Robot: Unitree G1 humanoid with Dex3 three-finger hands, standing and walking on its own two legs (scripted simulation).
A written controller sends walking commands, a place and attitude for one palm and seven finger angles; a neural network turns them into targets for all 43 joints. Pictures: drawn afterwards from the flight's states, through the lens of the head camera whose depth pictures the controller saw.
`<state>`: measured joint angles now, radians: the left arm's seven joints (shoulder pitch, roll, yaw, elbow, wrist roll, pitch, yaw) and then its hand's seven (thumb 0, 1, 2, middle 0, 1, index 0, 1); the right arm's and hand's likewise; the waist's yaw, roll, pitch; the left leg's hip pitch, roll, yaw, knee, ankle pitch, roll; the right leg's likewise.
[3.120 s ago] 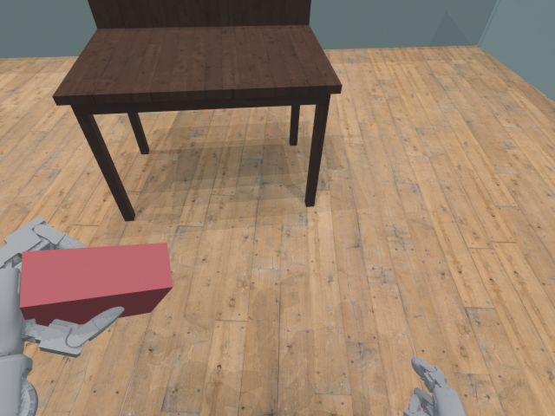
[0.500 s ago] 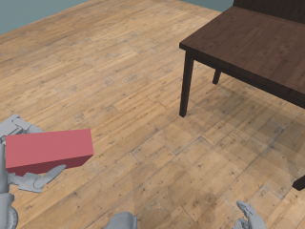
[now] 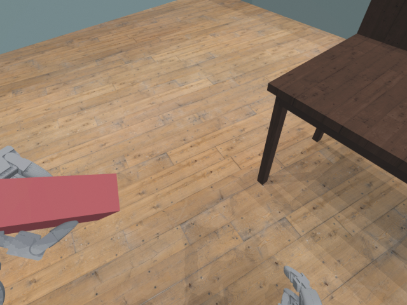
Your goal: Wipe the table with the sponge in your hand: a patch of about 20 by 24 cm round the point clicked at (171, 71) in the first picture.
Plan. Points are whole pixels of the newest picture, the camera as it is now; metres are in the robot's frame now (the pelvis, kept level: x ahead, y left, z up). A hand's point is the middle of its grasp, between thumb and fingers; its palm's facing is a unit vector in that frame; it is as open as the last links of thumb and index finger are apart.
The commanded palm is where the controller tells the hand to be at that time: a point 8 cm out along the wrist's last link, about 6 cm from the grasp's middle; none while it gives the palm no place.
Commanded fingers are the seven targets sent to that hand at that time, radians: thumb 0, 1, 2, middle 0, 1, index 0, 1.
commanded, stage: walk to a spot facing it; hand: left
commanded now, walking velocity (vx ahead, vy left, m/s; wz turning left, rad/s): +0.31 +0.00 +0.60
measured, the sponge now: (75, 202) +0.22 +0.20 +0.17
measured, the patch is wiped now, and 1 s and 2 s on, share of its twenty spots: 0.00 0.00 0.00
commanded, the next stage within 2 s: none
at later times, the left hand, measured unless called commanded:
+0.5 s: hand (33, 164) +0.27 +0.29 +0.19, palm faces +0.60 -0.68 -0.42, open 9.3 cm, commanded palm +0.19 +0.31 +0.19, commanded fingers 0.00 0.10 1.30 -1.20 -1.60 -1.20 -1.60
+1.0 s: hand (49, 177) +0.25 +0.25 +0.19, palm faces +0.76 -0.48 -0.42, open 9.3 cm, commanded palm +0.16 +0.26 +0.19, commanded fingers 0.00 0.10 1.30 -1.20 -1.60 -1.20 -1.60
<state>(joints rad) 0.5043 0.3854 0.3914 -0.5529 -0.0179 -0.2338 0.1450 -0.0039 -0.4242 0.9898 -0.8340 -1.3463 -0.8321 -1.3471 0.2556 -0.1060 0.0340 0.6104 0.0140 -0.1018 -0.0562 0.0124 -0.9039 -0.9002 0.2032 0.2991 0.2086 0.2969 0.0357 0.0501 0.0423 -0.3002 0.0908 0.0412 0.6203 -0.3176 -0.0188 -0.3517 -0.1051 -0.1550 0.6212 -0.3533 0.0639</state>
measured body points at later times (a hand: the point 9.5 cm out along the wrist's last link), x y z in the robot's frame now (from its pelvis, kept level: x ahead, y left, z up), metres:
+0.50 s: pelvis +0.10 +0.00 -0.01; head +0.14 +0.03 +0.44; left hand +0.23 +0.32 +0.21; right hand +0.35 -0.20 -0.08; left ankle +0.15 +0.11 -0.73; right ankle +0.07 -0.13 -0.64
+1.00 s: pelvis +0.19 -0.06 +0.02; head +0.22 -0.06 +0.46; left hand +0.20 +0.27 +0.21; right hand +0.47 -0.17 -0.08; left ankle +0.12 +0.06 -0.64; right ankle +0.24 -0.14 -0.73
